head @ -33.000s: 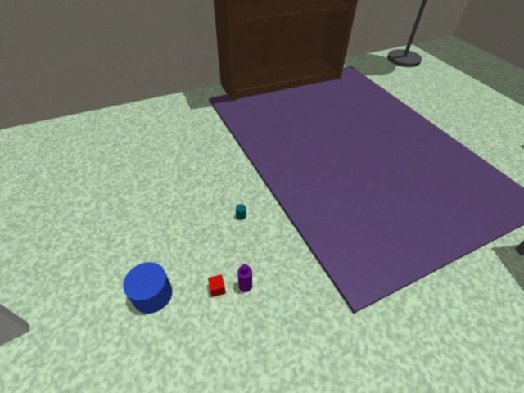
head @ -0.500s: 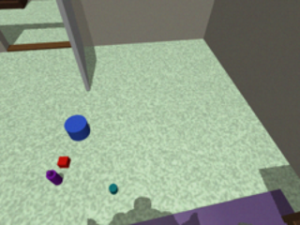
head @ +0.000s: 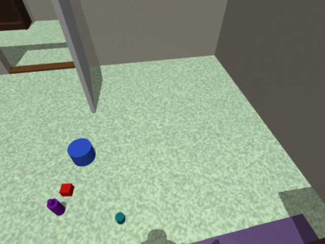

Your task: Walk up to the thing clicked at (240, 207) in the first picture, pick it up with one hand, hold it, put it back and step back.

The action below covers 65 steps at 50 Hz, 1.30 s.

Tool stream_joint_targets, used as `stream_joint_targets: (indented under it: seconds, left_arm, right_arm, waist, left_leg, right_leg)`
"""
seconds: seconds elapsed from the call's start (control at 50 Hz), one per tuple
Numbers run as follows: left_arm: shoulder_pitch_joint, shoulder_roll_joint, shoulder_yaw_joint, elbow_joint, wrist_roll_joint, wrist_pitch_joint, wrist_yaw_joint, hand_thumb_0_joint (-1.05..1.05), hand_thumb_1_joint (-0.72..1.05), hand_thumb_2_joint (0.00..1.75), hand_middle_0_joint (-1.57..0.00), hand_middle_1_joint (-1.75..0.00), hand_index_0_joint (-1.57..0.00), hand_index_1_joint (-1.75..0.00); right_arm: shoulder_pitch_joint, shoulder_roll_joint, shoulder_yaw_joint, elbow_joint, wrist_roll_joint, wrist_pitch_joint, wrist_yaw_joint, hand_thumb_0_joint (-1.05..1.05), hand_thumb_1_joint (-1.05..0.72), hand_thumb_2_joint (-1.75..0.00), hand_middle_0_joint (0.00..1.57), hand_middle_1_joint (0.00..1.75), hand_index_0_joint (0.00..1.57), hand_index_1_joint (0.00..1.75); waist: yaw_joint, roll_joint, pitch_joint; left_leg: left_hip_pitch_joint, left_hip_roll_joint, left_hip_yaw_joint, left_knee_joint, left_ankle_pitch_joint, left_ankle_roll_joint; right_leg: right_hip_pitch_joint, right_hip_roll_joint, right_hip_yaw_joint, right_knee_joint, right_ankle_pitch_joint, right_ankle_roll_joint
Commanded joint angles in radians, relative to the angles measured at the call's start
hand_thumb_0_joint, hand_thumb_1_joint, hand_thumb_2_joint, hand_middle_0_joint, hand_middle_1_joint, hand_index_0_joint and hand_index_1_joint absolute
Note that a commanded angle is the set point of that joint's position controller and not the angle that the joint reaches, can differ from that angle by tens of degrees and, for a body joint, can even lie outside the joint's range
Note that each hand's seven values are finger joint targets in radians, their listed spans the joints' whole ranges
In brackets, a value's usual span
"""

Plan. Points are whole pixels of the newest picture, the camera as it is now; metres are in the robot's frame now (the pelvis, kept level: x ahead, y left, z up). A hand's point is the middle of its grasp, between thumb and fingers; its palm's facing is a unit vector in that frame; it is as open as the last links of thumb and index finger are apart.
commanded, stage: walk up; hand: left
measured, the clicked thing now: (120, 218) +0.41 +0.23 -0.77
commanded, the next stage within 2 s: stand in 0.80 s
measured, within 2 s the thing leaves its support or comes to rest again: neither
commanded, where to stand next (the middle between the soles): +0.02 -0.01 m, yaw +0 degrees
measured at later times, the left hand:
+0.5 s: hand out of the picture +0.08 +0.25 -0.15, palm faces -0.02 -0.94 -0.33, open 7.4 cm
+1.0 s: hand out of the picture +0.08 +0.25 -0.15, palm faces -0.04 -0.94 -0.34, open 7.4 cm
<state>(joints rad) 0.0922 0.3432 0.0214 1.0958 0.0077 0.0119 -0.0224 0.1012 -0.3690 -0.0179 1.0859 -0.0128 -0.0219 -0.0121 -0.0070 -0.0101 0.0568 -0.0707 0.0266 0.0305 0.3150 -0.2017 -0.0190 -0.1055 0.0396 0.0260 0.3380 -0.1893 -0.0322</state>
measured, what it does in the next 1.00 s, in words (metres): stands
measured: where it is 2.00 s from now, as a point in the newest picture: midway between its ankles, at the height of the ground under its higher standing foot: outside the picture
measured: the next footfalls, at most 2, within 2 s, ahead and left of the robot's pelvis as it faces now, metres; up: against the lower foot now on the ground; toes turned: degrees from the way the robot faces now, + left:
none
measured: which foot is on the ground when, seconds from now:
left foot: down 0.00-1.00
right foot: down 0.00-1.00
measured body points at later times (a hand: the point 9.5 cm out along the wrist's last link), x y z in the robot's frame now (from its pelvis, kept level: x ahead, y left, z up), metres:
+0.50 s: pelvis +0.00 +0.00 +0.00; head +0.01 -0.01 +0.45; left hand +0.08 +0.30 -0.13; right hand +0.07 -0.31 -0.13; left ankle -0.02 +0.13 -0.75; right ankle +0.00 -0.10 -0.75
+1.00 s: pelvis +0.00 +0.00 +0.00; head +0.01 +0.00 +0.45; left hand +0.08 +0.30 -0.13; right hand +0.06 -0.30 -0.13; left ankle -0.02 +0.13 -0.75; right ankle +0.00 -0.10 -0.75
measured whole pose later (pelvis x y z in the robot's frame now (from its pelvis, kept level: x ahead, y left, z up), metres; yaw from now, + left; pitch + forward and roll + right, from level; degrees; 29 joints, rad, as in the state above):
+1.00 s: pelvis +0.00 +0.00 +0.00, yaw -1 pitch -2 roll +0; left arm 0.11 0.34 0.01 1.12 0.01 -0.01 -0.01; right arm 0.12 -0.35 0.00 1.12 -0.01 -0.01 0.00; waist -0.01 0.01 0.05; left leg -0.07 0.04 0.04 0.29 -0.19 -0.02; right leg -0.10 0.05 0.03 0.29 -0.16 -0.03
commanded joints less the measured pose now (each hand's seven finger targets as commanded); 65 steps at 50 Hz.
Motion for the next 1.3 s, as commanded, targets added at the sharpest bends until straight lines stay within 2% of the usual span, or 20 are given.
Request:
stream_joint_targets:
  seconds: [0.0, 0.12, 0.46, 0.64, 0.76, 0.78, 0.8, 0.86, 1.02, 1.14, 1.28]
  left_arm:
    - [-0.034, 0.219, 0.048, -0.055, 0.003, -0.025, 0.018, 0.0, 0.9, 0.9, -0.2, -0.3, -0.2, -0.3]
    - [-0.044, 0.217, 0.049, -0.056, 0.002, -0.025, 0.019, 0.0, 0.9, 0.9, -0.2, -0.3, -0.2, -0.3]
    - [-0.023, 0.211, 0.052, -0.048, 0.001, -0.022, 0.02, 0.0, 0.9, 0.9, -0.2, -0.3, -0.2, -0.3]
    - [-0.03, 0.217, 0.053, -0.048, 0.003, -0.021, 0.018, 0.0, 0.9, 0.9, -0.2, -0.3, -0.2, -0.3]
    - [-0.029, 0.212, 0.048, -0.05, 0.001, -0.023, 0.018, 0.0, 0.9, 0.9, -0.2, -0.3, -0.2, -0.3]
    - [-0.031, 0.216, 0.039, -0.05, 0.003, -0.034, 0.023, 0.0, 0.9, 0.9, -0.2, -0.3, -0.2, -0.3]
    - [-0.038, 0.222, 0.039, -0.047, 0.002, -0.039, 0.026, 0.0, 0.9, 0.9, -0.2, -0.3, -0.2, -0.3]
    - [-0.024, 0.22, 0.034, -0.039, 0.001, -0.043, 0.027, 0.0, 0.9, 0.9, -0.2, -0.3, -0.2, -0.3]
    - [-0.026, 0.222, 0.025, -0.038, 0.002, -0.049, 0.033, 0.0, 0.9, 0.9, -0.2, -0.3, -0.2, -0.3]
    - [-0.02, 0.22, 0.02, -0.034, 0.0, -0.05, 0.033, 0.0, 0.9, 0.9, -0.2, -0.3, -0.2, -0.3]
    - [-0.019, 0.227, 0.018, -0.032, -0.001, -0.049, 0.035, 0.0, 0.9, 0.9, -0.2, -0.3, -0.2, -0.3]
  right_arm:
    - [-0.047, -0.193, -0.04, -0.063, 0.0, -0.024, -0.007, 0.0, -0.9, -0.9, 0.2, 0.3, 0.2, 0.3]
    - [-0.04, -0.195, -0.039, -0.056, 0.0, -0.02, -0.008, 0.0, -0.9, -0.9, 0.2, 0.3, 0.2, 0.3]
    - [-0.028, -0.194, -0.036, -0.047, 0.002, -0.024, -0.011, 0.0, -0.9, -0.9, 0.2, 0.3, 0.2, 0.3]
    - [-0.026, -0.195, -0.037, -0.047, 0.002, -0.024, -0.009, 0.0, -0.9, -0.9, 0.2, 0.3, 0.2, 0.3]
    - [-0.031, -0.192, -0.035, -0.048, -0.001, -0.023, -0.007, 0.0, -0.9, -0.9, 0.2, 0.3, 0.2, 0.3]
    - [-0.029, -0.182, -0.027, -0.039, 0.0, -0.014, -0.006, 0.0, -0.9, -0.9, 0.2, 0.3, 0.2, 0.3]
    - [-0.031, -0.177, -0.026, -0.038, 0.002, -0.012, -0.004, 0.0, -0.9, -0.9, 0.2, 0.3, 0.2, 0.3]
    - [-0.027, -0.184, -0.023, -0.033, 0.002, -0.01, -0.001, 0.0, -0.9, -0.9, 0.2, 0.3, 0.2, 0.3]
    - [-0.015, -0.198, -0.024, -0.024, 0.0, -0.009, 0.001, 0.0, -0.9, -0.9, 0.2, 0.3, 0.2, 0.3]
    - [-0.014, -0.189, -0.02, -0.023, -0.001, -0.012, 0.001, 0.0, -0.9, -0.9, 0.2, 0.3, 0.2, 0.3]
    - [-0.009, -0.19, -0.023, -0.02, 0.0, -0.009, 0.002, 0.0, -0.9, -0.9, 0.2, 0.3, 0.2, 0.3]
  waist:
    - [0.007, 0.006, -0.092]
    - [0.002, 0.009, -0.072]
    - [0.006, -0.001, -0.089]
    - [0.001, 0.005, -0.08]
    - [0.004, 0.004, -0.073]
    - [0.003, 0.042, -0.087]
    - [-0.002, 0.036, -0.081]
    - [0.005, 0.025, -0.074]
    - [0.001, 0.009, -0.084]
    - [0.004, 0.011, -0.092]
    - [0.001, 0.007, -0.082]
  left_leg:
    - [0.031, 0.106, -0.076, -0.035, 0.138, 0.045]
    - [0.012, 0.104, -0.074, -0.039, 0.103, 0.041]
    - [0.034, 0.118, -0.069, -0.043, 0.156, 0.045]
    - [0.022, 0.118, -0.069, -0.053, 0.122, 0.044]
    - [0.031, 0.112, -0.065, -0.054, 0.107, 0.043]
    - [0.022, 0.116, -0.072, -0.048, 0.091, 0.041]
    - [0.021, 0.116, -0.077, -0.053, 0.088, 0.039]
    - [0.018, 0.117, -0.083, -0.057, 0.09, 0.041]
    - [0.03, 0.12, -0.088, -0.051, 0.11, 0.041]
    - [0.026, 0.123, -0.095, -0.055, 0.158, 0.042]
    - [0.025, 0.121, -0.099, -0.058, 0.15, 0.042]
  right_leg:
    - [0.002, -0.156, 0.12, -0.056, 0.229, -0.015]
    - [-0.009, -0.154, 0.128, -0.072, 0.201, -0.016]
    - [-0.008, -0.141, 0.118, -0.055, 0.23, -0.01]
    - [-0.012, -0.136, 0.125, -0.052, 0.203, -0.011]
    - [-0.029, -0.137, 0.14, -0.068, 0.197, -0.007]
    - [-0.005, -0.159, 0.138, -0.085, 0.186, -0.005]
    - [-0.003, -0.159, 0.142, -0.085, 0.178, -0.005]
    - [-0.003, -0.155, 0.135, -0.09, 0.186, 0.001]
    - [-0.009, -0.158, 0.123, -0.091, 0.197, 0.005]
    - [0.009, -0.159, 0.111, -0.071, 0.235, 0.005]
    - [0.0, -0.159, 0.107, -0.076, 0.205, 0.004]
